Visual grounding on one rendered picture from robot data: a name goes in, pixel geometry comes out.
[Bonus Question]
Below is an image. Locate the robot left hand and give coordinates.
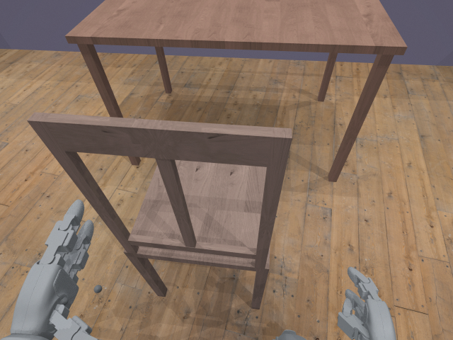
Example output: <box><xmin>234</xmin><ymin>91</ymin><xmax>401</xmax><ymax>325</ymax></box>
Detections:
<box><xmin>10</xmin><ymin>199</ymin><xmax>102</xmax><ymax>340</ymax></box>

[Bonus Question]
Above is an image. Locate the chair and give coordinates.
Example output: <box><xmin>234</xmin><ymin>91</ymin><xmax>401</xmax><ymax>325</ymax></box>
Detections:
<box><xmin>27</xmin><ymin>112</ymin><xmax>292</xmax><ymax>310</ymax></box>

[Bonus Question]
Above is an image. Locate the right robot shin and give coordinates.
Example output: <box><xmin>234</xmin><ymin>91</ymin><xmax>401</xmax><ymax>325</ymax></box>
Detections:
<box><xmin>281</xmin><ymin>329</ymin><xmax>296</xmax><ymax>335</ymax></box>

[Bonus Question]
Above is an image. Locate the robot right hand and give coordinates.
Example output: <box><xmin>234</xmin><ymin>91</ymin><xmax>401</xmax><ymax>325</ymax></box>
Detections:
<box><xmin>338</xmin><ymin>267</ymin><xmax>396</xmax><ymax>340</ymax></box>

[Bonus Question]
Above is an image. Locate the table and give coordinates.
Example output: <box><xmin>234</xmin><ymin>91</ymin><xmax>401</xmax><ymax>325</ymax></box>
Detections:
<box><xmin>65</xmin><ymin>0</ymin><xmax>407</xmax><ymax>182</ymax></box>

